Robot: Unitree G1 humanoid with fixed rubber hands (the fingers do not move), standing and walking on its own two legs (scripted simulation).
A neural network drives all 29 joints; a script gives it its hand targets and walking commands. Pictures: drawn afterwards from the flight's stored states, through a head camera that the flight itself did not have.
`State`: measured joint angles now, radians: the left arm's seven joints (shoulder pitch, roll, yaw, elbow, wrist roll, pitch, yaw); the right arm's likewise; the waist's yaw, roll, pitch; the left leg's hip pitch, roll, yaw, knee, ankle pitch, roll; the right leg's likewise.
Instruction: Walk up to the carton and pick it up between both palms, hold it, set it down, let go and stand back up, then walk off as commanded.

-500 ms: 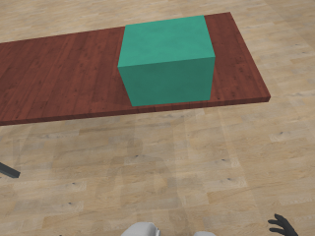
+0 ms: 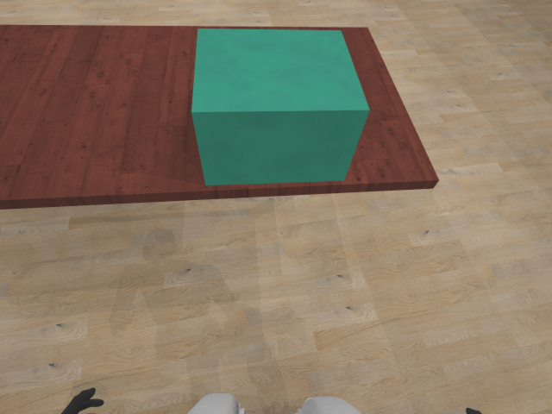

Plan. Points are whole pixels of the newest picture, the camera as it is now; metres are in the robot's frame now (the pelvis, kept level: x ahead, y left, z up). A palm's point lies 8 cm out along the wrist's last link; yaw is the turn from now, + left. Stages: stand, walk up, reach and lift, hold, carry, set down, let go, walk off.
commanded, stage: walk off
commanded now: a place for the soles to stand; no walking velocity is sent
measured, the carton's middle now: (273, 107) +0.64 +0.00 +0.02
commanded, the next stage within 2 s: none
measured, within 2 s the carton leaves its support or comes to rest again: neither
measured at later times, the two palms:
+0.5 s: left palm out of the picture +0.03 +0.35 -0.12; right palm out of the picture +0.01 -0.27 -0.10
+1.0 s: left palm out of the picture -0.06 +0.39 -0.12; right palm out of the picture -0.08 -0.25 -0.09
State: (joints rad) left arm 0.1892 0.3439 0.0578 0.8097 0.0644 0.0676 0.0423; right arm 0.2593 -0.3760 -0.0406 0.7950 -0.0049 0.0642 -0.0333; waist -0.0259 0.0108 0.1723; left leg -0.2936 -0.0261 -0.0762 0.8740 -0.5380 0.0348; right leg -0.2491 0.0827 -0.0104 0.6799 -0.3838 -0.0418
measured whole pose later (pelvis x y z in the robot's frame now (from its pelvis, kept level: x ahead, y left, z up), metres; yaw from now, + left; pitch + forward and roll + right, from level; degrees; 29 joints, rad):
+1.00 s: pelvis -0.14 +0.08 +0.00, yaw -2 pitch -5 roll -3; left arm 0.23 0.38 0.08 0.82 0.05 0.06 0.02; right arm 0.23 -0.42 -0.03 0.80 -0.01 0.04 -0.04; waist 0.00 0.01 0.21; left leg -0.34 -0.07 -0.09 0.91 -0.52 0.03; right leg -0.31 0.07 -0.04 0.66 -0.27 -0.05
